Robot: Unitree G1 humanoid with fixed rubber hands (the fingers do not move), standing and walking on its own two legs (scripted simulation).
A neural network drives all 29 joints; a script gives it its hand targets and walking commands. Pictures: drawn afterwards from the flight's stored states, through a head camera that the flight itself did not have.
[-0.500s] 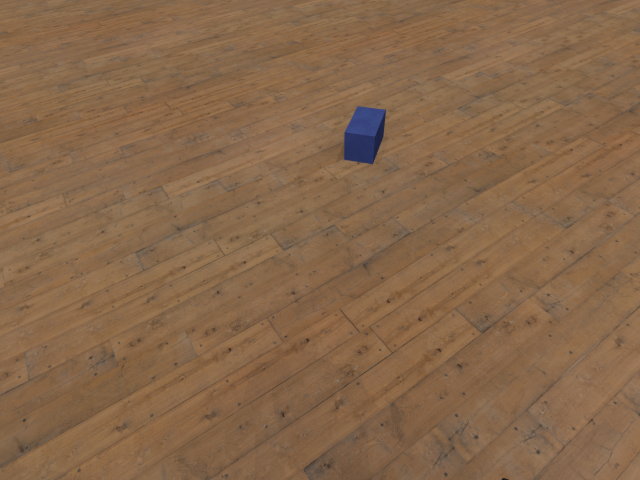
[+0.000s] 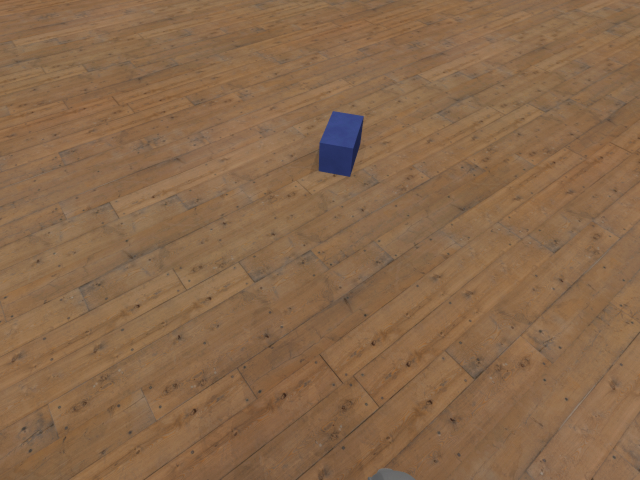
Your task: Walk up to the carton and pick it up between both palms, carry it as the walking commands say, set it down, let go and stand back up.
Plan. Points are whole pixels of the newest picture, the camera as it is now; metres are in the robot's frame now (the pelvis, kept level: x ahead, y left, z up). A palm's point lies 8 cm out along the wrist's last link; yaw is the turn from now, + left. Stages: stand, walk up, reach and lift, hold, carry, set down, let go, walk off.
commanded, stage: walk up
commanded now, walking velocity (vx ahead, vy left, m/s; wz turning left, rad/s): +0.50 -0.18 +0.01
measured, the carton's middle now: (341, 143) +1.67 -0.10 -0.69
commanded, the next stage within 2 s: none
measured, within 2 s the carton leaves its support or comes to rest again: neither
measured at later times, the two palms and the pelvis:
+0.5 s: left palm (198, 405) +0.26 +0.19 -0.12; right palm (518, 380) +0.30 -0.29 -0.12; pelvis +0.22 -0.05 +0.01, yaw +0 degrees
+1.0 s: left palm (235, 280) +0.49 +0.18 -0.15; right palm (494, 325) +0.41 -0.30 -0.15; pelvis +0.45 -0.06 -0.01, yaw +0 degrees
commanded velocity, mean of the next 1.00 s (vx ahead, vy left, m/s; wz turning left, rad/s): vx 0.51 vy -0.01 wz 0.01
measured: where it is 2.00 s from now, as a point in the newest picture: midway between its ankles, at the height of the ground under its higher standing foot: (337, 297)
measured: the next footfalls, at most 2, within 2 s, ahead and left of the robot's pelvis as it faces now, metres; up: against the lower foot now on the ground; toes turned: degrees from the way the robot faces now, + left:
right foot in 0.14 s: +0.23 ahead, -0.17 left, +0.00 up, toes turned -4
left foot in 0.60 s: +0.35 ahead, +0.11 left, +0.00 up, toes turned +10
